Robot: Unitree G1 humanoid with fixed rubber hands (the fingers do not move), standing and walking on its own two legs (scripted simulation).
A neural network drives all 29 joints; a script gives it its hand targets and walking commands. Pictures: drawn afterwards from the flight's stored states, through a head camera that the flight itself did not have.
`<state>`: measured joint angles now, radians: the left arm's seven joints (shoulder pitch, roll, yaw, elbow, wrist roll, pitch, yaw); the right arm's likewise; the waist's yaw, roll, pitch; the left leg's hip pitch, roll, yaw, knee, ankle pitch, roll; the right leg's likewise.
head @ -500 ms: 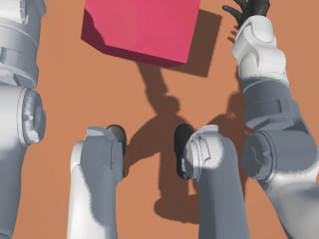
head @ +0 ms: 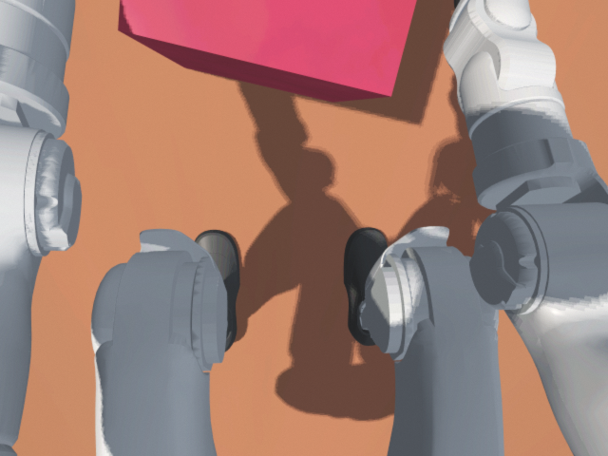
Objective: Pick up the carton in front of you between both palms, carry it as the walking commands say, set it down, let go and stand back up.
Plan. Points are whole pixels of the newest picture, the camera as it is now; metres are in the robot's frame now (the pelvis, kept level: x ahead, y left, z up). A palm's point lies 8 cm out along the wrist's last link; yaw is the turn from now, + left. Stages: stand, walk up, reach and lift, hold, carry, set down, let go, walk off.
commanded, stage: reach and lift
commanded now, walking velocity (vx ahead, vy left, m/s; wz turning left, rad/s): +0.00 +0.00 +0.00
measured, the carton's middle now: out of the picture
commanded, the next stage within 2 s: none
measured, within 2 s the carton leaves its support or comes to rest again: leaves its support in 0.62 s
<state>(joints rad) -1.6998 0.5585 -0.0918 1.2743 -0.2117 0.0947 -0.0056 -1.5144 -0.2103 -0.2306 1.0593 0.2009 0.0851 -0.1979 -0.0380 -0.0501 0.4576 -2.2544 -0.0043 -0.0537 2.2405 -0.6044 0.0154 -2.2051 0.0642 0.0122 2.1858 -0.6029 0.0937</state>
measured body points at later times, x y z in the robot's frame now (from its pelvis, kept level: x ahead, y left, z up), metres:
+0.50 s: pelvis +0.00 +0.00 +0.00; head +0.37 +0.05 +0.22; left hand +0.59 +0.20 -0.18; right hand +0.57 -0.11 -0.17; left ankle +0.10 +0.12 -0.33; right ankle +0.12 -0.14 -0.33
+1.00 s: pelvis -0.01 -0.02 +0.07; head +0.27 +0.04 +0.41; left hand +0.52 +0.21 +0.00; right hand +0.52 -0.10 +0.00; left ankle +0.10 +0.12 -0.33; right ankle +0.12 -0.14 -0.33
